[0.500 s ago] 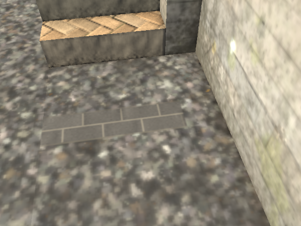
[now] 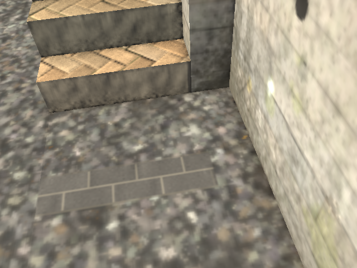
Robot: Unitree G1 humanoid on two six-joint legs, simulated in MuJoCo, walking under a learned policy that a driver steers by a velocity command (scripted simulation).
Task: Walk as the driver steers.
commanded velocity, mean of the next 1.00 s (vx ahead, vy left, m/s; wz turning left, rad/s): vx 0.29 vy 0.00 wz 0.00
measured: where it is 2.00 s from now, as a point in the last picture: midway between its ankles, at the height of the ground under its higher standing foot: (158, 192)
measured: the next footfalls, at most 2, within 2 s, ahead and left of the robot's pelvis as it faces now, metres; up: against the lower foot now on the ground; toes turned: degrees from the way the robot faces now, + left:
left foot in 0.38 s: +0.39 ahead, +0.19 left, +0.00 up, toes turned +2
right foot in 0.80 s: +0.50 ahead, -0.03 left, +0.00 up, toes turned -2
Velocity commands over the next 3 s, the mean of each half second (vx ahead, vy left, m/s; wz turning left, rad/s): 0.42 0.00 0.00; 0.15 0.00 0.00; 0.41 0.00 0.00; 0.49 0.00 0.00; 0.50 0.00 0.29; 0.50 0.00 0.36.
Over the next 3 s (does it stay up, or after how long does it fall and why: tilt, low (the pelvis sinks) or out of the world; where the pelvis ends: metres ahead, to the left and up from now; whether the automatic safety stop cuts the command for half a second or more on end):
stays up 1.23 0.33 0.00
